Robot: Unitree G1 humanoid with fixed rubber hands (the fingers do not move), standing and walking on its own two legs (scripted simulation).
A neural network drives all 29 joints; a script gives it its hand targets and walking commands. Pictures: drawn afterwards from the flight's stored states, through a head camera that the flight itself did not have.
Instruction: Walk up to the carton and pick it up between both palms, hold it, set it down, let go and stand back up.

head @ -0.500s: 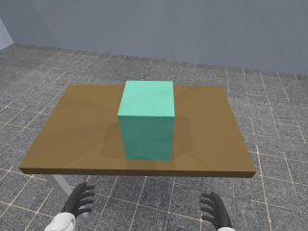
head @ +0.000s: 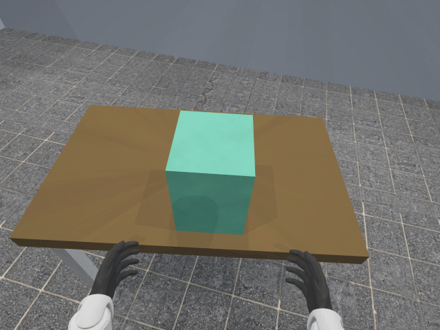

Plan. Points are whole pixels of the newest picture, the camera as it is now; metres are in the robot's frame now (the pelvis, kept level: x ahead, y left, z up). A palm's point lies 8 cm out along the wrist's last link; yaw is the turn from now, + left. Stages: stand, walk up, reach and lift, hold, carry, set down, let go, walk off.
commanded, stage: reach and lift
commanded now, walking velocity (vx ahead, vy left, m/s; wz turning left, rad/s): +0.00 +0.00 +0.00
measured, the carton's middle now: (212, 175) +0.47 +0.05 -0.02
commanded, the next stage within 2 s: none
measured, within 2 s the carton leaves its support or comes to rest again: neither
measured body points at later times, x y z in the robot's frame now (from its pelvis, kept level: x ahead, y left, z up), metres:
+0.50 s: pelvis +0.04 +0.05 +0.00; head +0.05 +0.06 +0.45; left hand +0.28 +0.22 -0.01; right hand +0.27 -0.15 -0.02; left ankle -0.01 +0.15 -0.74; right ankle +0.02 -0.08 -0.74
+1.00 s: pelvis +0.03 +0.04 +0.01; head +0.04 +0.05 +0.46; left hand +0.36 +0.21 +0.05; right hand +0.35 -0.15 +0.05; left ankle -0.01 +0.15 -0.74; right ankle +0.03 -0.09 -0.74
